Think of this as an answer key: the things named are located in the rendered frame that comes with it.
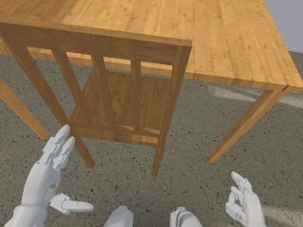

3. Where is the right robot shin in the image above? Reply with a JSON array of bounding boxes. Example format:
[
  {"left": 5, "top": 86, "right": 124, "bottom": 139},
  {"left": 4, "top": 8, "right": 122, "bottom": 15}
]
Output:
[{"left": 176, "top": 206, "right": 186, "bottom": 211}]

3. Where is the table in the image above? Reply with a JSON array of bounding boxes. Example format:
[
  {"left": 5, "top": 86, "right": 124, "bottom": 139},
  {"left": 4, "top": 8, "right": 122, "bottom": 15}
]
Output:
[{"left": 0, "top": 0, "right": 303, "bottom": 163}]

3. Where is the left robot forearm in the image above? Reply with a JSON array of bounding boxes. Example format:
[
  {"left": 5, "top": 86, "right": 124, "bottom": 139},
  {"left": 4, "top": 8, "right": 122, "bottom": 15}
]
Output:
[{"left": 4, "top": 204, "right": 47, "bottom": 227}]

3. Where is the robot right thigh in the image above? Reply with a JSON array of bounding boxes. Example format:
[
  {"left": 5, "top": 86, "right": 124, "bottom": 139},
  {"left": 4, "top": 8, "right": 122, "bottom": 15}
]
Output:
[{"left": 169, "top": 210, "right": 203, "bottom": 227}]

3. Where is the chair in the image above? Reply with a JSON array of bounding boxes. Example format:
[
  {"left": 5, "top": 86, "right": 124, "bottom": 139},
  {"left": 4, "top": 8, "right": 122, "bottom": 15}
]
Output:
[{"left": 0, "top": 15, "right": 192, "bottom": 177}]

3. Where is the right robot hand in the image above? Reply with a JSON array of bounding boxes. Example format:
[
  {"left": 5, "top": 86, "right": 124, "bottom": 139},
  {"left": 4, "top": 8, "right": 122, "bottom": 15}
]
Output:
[{"left": 225, "top": 171, "right": 265, "bottom": 226}]

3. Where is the left robot hand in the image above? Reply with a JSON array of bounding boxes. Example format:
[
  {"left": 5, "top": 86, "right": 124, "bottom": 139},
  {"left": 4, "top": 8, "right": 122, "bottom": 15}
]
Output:
[{"left": 21, "top": 124, "right": 95, "bottom": 216}]

